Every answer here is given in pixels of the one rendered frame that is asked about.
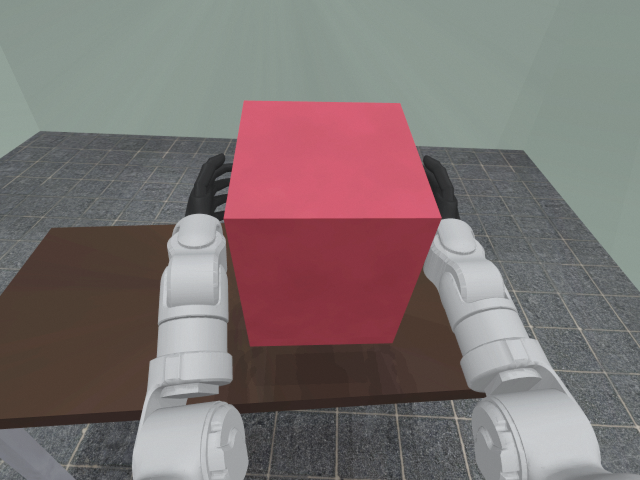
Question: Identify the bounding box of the left robot upper arm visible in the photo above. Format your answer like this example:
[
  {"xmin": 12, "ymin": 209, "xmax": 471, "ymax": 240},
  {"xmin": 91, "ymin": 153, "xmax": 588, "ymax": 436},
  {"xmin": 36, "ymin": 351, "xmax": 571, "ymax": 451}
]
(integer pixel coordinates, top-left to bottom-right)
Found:
[{"xmin": 134, "ymin": 401, "xmax": 249, "ymax": 480}]

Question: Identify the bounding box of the left robot forearm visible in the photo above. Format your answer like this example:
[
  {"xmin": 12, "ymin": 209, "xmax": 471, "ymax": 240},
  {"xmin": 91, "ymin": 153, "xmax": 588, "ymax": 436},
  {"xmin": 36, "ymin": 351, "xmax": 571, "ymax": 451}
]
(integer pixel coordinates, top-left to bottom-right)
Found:
[{"xmin": 132, "ymin": 214, "xmax": 233, "ymax": 480}]

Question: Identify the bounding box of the right robot upper arm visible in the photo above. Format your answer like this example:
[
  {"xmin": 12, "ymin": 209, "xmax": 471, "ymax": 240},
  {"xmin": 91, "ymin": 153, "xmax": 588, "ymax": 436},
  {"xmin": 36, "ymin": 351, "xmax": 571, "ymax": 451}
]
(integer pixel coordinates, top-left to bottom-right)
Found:
[{"xmin": 472, "ymin": 388, "xmax": 640, "ymax": 480}]

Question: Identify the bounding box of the table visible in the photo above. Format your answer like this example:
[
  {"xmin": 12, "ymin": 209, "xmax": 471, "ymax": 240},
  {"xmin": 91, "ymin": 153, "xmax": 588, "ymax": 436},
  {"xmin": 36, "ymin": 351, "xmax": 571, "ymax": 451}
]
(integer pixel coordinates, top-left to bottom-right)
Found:
[{"xmin": 0, "ymin": 223, "xmax": 487, "ymax": 480}]

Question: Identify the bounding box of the robot left hand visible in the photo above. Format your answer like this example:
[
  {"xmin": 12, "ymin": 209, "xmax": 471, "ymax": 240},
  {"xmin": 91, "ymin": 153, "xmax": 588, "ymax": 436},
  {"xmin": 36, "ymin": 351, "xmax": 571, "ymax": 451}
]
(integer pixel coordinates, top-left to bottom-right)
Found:
[{"xmin": 185, "ymin": 153, "xmax": 233, "ymax": 221}]

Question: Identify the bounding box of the robot right hand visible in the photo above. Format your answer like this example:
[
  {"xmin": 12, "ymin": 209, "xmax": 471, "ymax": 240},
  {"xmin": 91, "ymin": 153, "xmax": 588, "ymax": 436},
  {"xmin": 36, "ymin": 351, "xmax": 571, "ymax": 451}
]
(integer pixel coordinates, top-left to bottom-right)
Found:
[{"xmin": 423, "ymin": 155, "xmax": 460, "ymax": 220}]

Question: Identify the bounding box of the right robot forearm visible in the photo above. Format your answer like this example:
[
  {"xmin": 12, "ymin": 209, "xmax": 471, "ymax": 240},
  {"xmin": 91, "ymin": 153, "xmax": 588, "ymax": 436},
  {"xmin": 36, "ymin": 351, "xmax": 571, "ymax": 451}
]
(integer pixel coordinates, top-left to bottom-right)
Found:
[{"xmin": 423, "ymin": 218, "xmax": 601, "ymax": 463}]

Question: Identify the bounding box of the carton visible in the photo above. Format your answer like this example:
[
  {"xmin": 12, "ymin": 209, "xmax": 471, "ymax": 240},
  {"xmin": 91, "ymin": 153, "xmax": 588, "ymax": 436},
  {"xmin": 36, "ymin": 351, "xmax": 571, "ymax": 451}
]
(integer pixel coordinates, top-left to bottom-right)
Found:
[{"xmin": 224, "ymin": 101, "xmax": 442, "ymax": 347}]

